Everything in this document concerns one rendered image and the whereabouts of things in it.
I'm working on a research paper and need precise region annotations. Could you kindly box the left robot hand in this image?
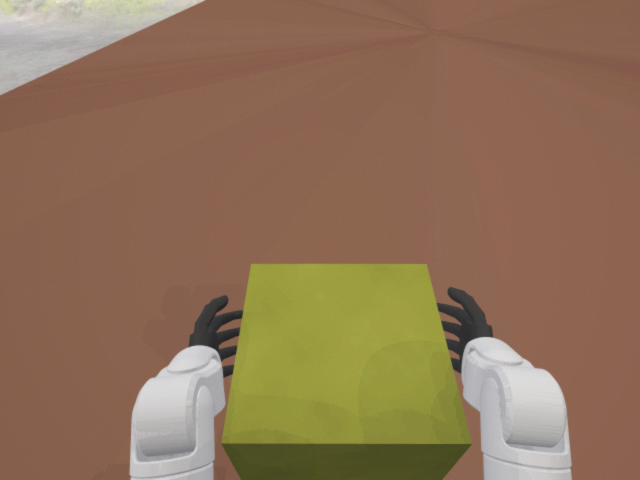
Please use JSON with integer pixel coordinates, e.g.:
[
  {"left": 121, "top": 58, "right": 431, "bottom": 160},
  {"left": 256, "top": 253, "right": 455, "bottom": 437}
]
[{"left": 188, "top": 295, "right": 243, "bottom": 378}]

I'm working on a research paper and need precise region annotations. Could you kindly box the carton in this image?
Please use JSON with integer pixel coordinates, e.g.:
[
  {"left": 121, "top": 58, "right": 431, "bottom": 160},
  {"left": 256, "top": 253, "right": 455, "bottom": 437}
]
[{"left": 221, "top": 264, "right": 472, "bottom": 480}]

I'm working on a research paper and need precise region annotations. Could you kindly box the right robot forearm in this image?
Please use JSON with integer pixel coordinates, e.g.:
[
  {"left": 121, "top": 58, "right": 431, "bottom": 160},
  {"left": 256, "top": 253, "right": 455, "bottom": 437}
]
[{"left": 461, "top": 337, "right": 572, "bottom": 480}]

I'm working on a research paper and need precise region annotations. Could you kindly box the right robot hand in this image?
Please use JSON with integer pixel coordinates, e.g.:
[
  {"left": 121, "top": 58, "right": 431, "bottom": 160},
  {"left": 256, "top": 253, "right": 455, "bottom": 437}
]
[{"left": 437, "top": 287, "right": 493, "bottom": 374}]

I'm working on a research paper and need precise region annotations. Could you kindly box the left robot forearm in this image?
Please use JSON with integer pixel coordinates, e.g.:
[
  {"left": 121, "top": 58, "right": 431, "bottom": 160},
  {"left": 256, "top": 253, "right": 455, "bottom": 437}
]
[{"left": 130, "top": 345, "right": 226, "bottom": 480}]

